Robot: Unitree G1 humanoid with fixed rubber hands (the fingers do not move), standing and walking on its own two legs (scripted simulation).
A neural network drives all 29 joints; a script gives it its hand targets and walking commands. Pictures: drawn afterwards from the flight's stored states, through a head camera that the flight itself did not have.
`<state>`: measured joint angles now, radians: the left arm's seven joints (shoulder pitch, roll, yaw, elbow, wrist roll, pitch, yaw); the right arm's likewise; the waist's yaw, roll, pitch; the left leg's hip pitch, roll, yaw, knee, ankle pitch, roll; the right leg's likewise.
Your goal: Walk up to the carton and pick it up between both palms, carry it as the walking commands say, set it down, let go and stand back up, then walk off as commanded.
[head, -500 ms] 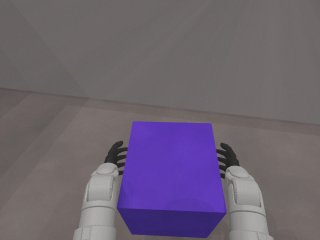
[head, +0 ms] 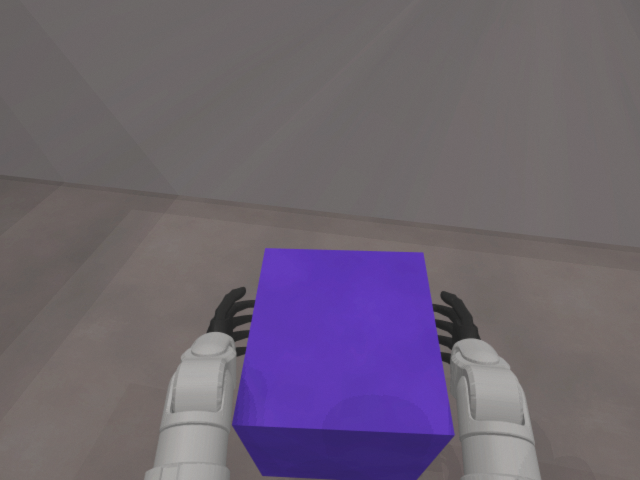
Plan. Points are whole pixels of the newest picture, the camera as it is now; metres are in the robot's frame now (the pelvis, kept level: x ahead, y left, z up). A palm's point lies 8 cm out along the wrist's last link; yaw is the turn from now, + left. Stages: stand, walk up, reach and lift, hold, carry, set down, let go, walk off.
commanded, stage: hold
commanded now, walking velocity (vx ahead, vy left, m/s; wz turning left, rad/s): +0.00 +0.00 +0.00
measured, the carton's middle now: (340, 367) +0.29 +0.00 -0.03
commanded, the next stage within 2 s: carry in 0.28 s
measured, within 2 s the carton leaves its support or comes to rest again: neither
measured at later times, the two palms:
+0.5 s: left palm (187, 338) +0.27 +0.19 +0.06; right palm (434, 339) +0.28 -0.11 +0.07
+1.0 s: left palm (63, 383) +0.20 +0.30 +0.08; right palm (351, 392) +0.20 -0.01 +0.08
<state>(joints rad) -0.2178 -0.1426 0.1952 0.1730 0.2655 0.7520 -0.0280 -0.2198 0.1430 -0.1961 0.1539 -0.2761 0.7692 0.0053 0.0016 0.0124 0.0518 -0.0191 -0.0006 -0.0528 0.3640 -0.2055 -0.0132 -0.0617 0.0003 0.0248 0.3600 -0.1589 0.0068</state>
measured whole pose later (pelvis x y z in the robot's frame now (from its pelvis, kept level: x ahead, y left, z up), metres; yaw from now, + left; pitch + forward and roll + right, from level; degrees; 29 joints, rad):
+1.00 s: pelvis -0.03 +0.15 -0.01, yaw +0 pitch +5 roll +3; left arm 0.04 -0.13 0.06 -0.56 0.04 1.18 0.12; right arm 0.00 0.13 -0.07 -0.54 -0.02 1.19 -0.14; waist 0.00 -0.03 -0.11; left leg -0.51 0.06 0.03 0.80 -0.36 -0.02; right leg -0.40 -0.19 -0.08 0.55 -0.23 0.07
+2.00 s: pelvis -0.11 +0.50 -0.02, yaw -2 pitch +3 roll +1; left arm 0.04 -0.13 0.05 -0.51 0.04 1.18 0.11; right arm 0.03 0.13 -0.07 -0.54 -0.07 1.20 -0.12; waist -0.01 0.04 -0.10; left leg -0.57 -0.04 0.08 0.99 -0.37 0.01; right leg -0.37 -0.09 -0.18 0.63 -0.32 -0.03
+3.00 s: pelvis -0.16 +0.89 -0.01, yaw +0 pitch +4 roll -1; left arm 0.05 -0.13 0.06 -0.57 0.05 1.18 0.11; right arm 0.02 0.13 -0.06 -0.52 -0.03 1.16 -0.12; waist 0.01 -0.03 -0.06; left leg -0.41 0.05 0.08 0.56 -0.23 0.02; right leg -0.56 -0.14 -0.08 1.07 -0.56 0.05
